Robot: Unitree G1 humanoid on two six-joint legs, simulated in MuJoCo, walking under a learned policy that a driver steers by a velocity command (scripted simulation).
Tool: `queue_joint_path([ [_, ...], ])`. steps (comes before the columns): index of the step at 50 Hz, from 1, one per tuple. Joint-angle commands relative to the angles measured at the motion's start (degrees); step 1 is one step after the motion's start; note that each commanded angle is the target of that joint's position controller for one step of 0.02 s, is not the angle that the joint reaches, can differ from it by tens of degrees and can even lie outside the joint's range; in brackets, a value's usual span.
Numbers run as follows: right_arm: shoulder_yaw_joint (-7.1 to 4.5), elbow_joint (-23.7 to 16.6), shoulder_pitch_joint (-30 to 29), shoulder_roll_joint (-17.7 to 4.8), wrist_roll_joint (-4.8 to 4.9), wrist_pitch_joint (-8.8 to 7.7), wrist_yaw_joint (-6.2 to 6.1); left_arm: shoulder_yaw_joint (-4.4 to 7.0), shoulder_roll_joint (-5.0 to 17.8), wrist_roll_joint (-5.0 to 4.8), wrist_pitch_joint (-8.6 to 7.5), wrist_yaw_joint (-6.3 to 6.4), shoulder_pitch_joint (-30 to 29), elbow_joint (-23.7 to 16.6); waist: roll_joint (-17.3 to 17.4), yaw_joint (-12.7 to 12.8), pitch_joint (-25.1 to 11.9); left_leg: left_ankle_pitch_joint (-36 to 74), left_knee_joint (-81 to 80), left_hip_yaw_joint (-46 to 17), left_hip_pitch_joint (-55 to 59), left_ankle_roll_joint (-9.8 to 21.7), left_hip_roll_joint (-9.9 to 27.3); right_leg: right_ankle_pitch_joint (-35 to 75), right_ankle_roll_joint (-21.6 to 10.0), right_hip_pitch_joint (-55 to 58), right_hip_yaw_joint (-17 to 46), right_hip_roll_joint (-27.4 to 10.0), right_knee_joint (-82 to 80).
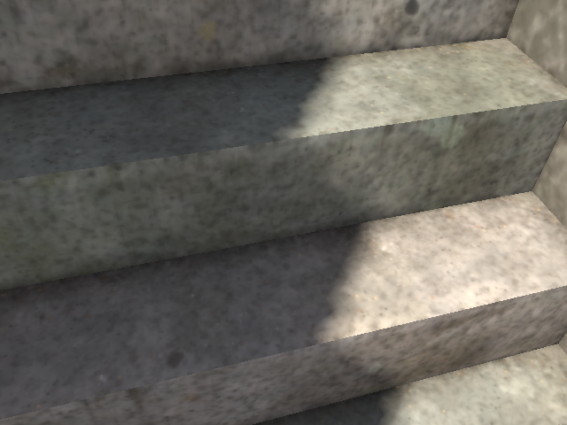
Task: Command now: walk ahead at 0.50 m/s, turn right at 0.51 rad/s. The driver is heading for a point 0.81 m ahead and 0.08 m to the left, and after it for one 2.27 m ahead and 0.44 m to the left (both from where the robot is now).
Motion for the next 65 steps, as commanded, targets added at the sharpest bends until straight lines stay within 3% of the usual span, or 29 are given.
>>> queue_joint_path([
  [1,4.53,-19.0,-18.0,9.9,-1.01,-3.6,1.62,-1.55,-7.9,0.33,-1.76,-2.12,4.5,8.8,1.2,-3.2,7.3,-1.1,34.9,-6.0,-35.6,4.8,-1.6,-3.2,1.0,12.2,31.2,-8.3,-36.6],
  [4,7.54,-17.6,-9.7,9.8,0.53,-3.06,1.11,-1.66,-6.3,0.94,-2.89,-3.01,0.1,10.7,1.5,-8.6,5.9,5.2,23.9,-4.6,-34.1,4.1,-3.0,15.0,4.5,5.2,12.9,-4.9,-39.6],
  [9,9.7,-18.1,-22.1,10.6,1.07,-1.18,-2.09,-2.92,-3.1,-1.02,-4.18,-4.24,11.8,19.1,-3.8,-2.5,5.7,4.8,29.9,1.9,-45.2,0.8,-6.3,18.9,3.2,7.7,13.6,-6.6,-47.8],
  [13,11.74,-22.2,-36.6,13.3,-0.82,-1.1,-1.6,-2.15,-0.5,-0.4,-2.43,0.59,21.4,21.9,-1.4,4.5,1.4,-2.7,18.9,12.9,-45.7,-3.0,-1.6,29.4,-2.0,23.5,22.5,-13.3,-60.1],
  [15,10.88,-18.7,-31.6,12.8,0.14,-0.57,-0.61,-2.13,-0.2,0.79,-0.79,2.11,22.0,23.3,-1.2,2.8,-3.8,-6.0,11.5,12.9,-38.8,-0.5,-3.0,55.2,-0.3,35.9,14.4,-13.0,-55.8],
  [17,9.62,-20.7,-34.8,8.1,-1.1,-1.01,-0.16,-0.74,3.6,-2.94,-0.54,3.59,21.3,22.2,-8.3,-0.2,-6.7,-32.5,-18.2,11.4,-11.5,2.2,-6.6,100.1,-2.9,33.2,9.5,-13.3,-54.1],
  [18,7.38,-18.7,-32.2,5.6,0.19,-0.49,0.87,-0.58,5.2,-0.7,-1.61,3.4,26.8,24.0,-13.7,-1.1,-9.7,-42.4,-24.9,19.3,-7.5,0.2,-11.4,117.0,-6.5,42.4,11.2,-15.3,-51.3],
  [20,4.81,-14.6,-21.4,3.1,-0.57,-0.02,2.28,-0.43,1.1,-0.78,-3.77,3.43,33.4,26.3,-7.6,-1.4,-18.6,-39.4,-31.6,0.6,16.8,6.0,-4.2,136.1,-5.2,32.7,10.0,-13.8,-31.1],
  [21,3.06,-8.9,-5.2,-2.1,-1.85,2.29,1.31,1.0,7.8,-1.01,-5.75,1.6,24.5,22.9,-2.1,-9.5,-25.8,-46.4,-44.6,-11.1,24.0,5.7,-3.6,125.7,-9.1,32.7,10.7,-11.7,-26.0],
  [23,0.56,-1.0,2.2,-6.6,-5.45,6.3,-2.04,0.75,1.6,-2.33,-6.88,-1.42,3.7,16.4,22.0,-11.6,-18.0,-44.9,-79.3,-55.6,24.7,19.3,13.0,35.6,-0.5,2.3,19.2,5.1,31.7],
  [25,3.51,-0.7,-10.3,4.1,-2.09,5.13,-2.67,-0.5,-5.1,-2.06,-6.57,-3.51,-3.4,4.1,9.7,-1.0,3.1,-50.6,-71.6,-39.0,3.3,12.2,11.6,19.7,0.0,-17.4,25.3,4.8,58.9],
  [27,4.73,2.1,-11.9,10.3,-1.53,3.66,-1.89,-1.46,-5.6,-0.62,-5.76,-4.28,3.3,2.5,0.6,5.5,7.8,-41.1,-70.6,-22.5,-1.2,4.6,7.5,23.4,-3.3,-19.9,25.5,4.1,56.1],
  [30,4.76,2.8,-13.6,9.4,-1.97,2.77,-0.99,-2.77,-6.6,-2.6,-5.24,-3.07,10.3,3.6,1.1,10.0,11.5,-34.2,-74.5,-9.6,-7.0,4.4,7.5,29.5,-1.3,-22.8,22.1,2.8,53.1],
  [32,3.93,3.6,-9.1,3.9,-1.77,2.21,-0.48,-3.75,-7.2,-1.03,-4.93,-1.02,6.8,1.2,3.6,8.1,10.4,-30.2,-78.9,-5.8,-5.0,5.4,7.6,32.7,0.5,-26.3,18.3,1.2,48.5],
  [35,2.43,3.1,-4.7,-1.3,-2.11,0.99,-1.08,-4.0,-5.6,-2.32,-4.02,1.12,1.2,0.0,8.5,4.6,6.2,-31.3,-83.6,-5.2,2.4,6.9,9.8,33.1,3.4,-26.6,12.6,-4.4,42.7],
  [38,1.73,2.2,-2.3,-2.0,0.38,0.61,-2.53,-3.42,-2.6,-3.18,-3.36,-0.26,-5.8,-2.0,8.7,1.4,3.7,-26.5,-88.9,-2.3,5.9,5.3,10.4,33.5,4.2,-13.4,5.1,-10.3,21.7],
  [41,0.43,3.0,2.1,-4.5,-1.09,1.46,-4.45,-4.73,-4.8,-1.54,-3.64,-1.29,-13.2,-2.9,9.4,-0.9,6.8,-16.8,-95.9,-2.3,18.0,5.7,14.1,29.2,4.3,-10.3,1.9,-11.8,5.8],
  [44,-0.85,3.6,5.1,-8.4,-0.85,4.48,-3.88,-1.72,2.6,-1.89,-4.98,-2.05,-5.6,-1.9,9.6,2.8,6.1,13.7,-88.3,-1.3,31.9,5.2,9.5,9.2,4.7,5.1,-3.2,-3.3,-22.8],
  [46,-1.6,-1.6,-2.9,-10.1,0.15,4.24,-2.82,1.93,7.1,-0.77,-5.12,-1.39,6.8,2.4,11.4,8.2,-2.2,24.5,-65.8,0.2,33.3,2.3,6.4,21.8,3.1,24.6,5.0,-4.9,-48.7],
  [47,-0.17,-3.9,-8.1,-4.0,-0.5,2.83,-2.27,3.37,9.3,-1.16,-4.52,-0.15,17.8,8.1,8.3,9.5,-4.8,7.4,-48.4,0.5,17.2,1.3,4.6,30.2,4.0,40.8,13.4,-11.0,-48.0],
  [48,2.61,-5.4,-9.3,6.4,-2.01,-0.34,-0.46,4.76,13.5,-0.08,-2.68,0.91,26.1,12.9,-12.7,7.3,-10.8,-23.1,-21.5,2.1,-11.0,-0.8,-2.9,92.2,6.9,62.6,17.2,-20.0,-30.1],
  [49,1.77,0.8,1.4,7.9,0.95,-3.09,-1.09,6.35,16.5,3.3,-1.92,0.99,35.7,13.4,-15.6,11.1,-22.8,-26.9,7.8,-8.1,-23.6,-4.1,-10.3,90.3,-6.1,69.7,34.5,-32.2,-38.5],
  [51,2.76,-7.9,-17.2,11.0,4.29,-3.07,-1.51,5.78,10.2,2.92,-1.44,-0.28,29.9,15.4,-7.2,9.8,-8.7,-21.9,33.3,-3.8,-48.2,-4.6,-5.1,41.7,-7.9,61.6,30.4,-29.3,-44.1],
  [52,4.75,-13.8,-25.9,13.3,3.51,-1.93,-1.47,3.57,3.9,3.67,-1.81,-0.55,23.2,15.1,-5.9,8.2,-3.1,-19.3,38.4,-3.1,-53.2,-3.2,-2.9,33.4,-5.2,54.7,24.6,-26.3,-46.2],
  [55,6.15,-19.5,-23.7,11.8,3.15,0.96,-1.15,-0.01,-5.1,2.81,-2.85,0.66,15.5,17.2,-5.0,-0.6,6.0,-16.6,45.9,-6.7,-55.4,0.8,-3.0,30.8,1.5,36.6,13.1,-23.3,-50.6],
  [56,5.88,-19.0,-27.0,8.4,0.52,-1.41,-0.49,0.18,-7.0,2.27,-3.73,1.74,29.0,21.1,1.9,8.4,-0.1,-9.4,39.0,-3.9,-55.2,0.9,-5.3,51.0,0.8,55.7,15.6,-17.8,-44.4],
  [58,5.8,-18.4,-18.7,6.9,-1.06,-2.26,-0.13,1.61,0.9,2.38,-2.99,3.6,26.1,19.2,-1.0,2.1,-5.5,-14.3,30.6,-8.2,-51.2,-1.5,-3.3,79.8,0.5,61.4,14.8,-19.4,-42.7],
  [61,7.07,-21.0,-25.6,7.8,1.18,0.37,1.45,3.69,8.1,3.43,-1.95,6.06,24.2,15.5,1.0,2.1,-6.3,-21.5,20.9,-3.6,-48.5,-6.4,0.4,68.7,-2.7,57.2,14.1,-21.9,-46.7],
  [65,9.21,-26.8,-37.4,10.8,2.07,2.96,2.65,3.86,7.6,1.68,-2.07,6.64,28.4,15.8,-1.9,4.1,-5.0,-18.2,3.1,-1.5,-38.3,-5.4,4.6,62.1,-2.0,50.4,9.8,-22.7,-52.1],
])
